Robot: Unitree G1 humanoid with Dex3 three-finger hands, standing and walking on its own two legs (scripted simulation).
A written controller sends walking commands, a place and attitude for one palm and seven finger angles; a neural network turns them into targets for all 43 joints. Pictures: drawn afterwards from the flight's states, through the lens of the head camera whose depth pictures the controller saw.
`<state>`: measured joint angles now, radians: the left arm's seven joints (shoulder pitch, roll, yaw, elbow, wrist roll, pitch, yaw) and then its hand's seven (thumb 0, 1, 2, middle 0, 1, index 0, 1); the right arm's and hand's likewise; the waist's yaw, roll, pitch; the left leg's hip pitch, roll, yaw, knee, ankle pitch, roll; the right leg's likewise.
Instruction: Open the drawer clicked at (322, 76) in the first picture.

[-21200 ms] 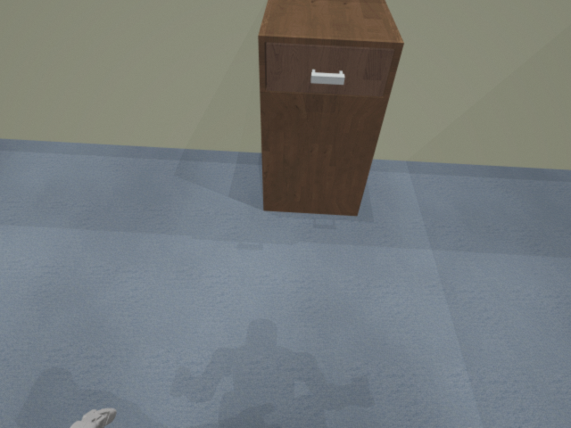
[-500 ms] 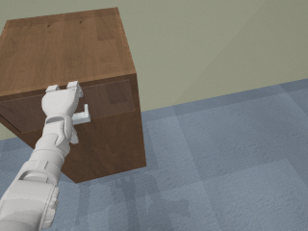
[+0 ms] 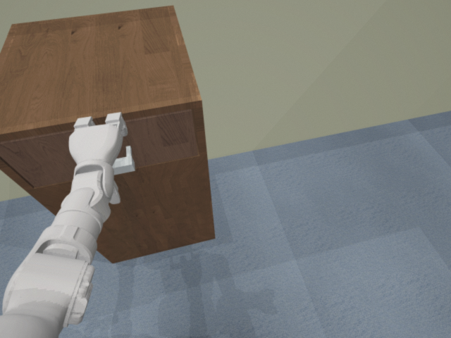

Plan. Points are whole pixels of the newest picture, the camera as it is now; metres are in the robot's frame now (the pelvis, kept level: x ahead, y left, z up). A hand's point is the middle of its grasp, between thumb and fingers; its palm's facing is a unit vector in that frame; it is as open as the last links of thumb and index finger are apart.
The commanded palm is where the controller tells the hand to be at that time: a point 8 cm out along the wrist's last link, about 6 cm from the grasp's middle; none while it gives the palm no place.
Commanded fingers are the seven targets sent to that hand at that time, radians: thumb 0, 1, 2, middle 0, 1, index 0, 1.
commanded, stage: re-aim the fingers above the handle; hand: left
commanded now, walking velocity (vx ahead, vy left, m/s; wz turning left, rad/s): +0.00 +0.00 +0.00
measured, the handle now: (108, 160) +0.49 +0.27 -0.03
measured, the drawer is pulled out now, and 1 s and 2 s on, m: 0.00 0.00 0.00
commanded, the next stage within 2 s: lower the fingers behind the handle in 1.22 s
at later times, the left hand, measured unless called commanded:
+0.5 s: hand (108, 162) +0.45 +0.24 +0.02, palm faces -0.01 -0.03 -1.00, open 13.8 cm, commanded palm +0.43 +0.24 +0.09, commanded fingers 0.00 -0.50 0.30 -0.30 -1.20 -0.30 -1.20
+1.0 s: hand (106, 162) +0.45 +0.24 +0.02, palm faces -0.02 -0.03 -1.00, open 13.8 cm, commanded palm +0.43 +0.24 +0.09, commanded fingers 0.00 -0.50 0.30 -0.30 -1.20 -0.30 -1.20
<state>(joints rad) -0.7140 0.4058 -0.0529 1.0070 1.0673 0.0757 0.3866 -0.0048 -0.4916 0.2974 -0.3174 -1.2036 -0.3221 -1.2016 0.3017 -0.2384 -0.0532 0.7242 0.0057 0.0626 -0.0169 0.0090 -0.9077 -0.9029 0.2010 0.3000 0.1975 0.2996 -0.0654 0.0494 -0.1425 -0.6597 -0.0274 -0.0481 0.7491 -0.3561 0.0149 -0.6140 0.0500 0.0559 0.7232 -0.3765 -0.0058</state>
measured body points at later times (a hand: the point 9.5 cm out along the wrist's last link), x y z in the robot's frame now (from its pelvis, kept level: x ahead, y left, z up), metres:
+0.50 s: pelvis +0.01 -0.01 +0.00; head +0.08 -0.02 +0.44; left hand +0.44 +0.24 +0.08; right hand +0.05 -0.28 -0.13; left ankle +0.00 +0.11 -0.71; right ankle -0.02 -0.12 -0.71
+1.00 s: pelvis +0.01 +0.00 +0.00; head +0.08 -0.01 +0.44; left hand +0.44 +0.24 +0.08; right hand +0.07 -0.27 -0.13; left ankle +0.00 +0.11 -0.71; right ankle -0.02 -0.12 -0.71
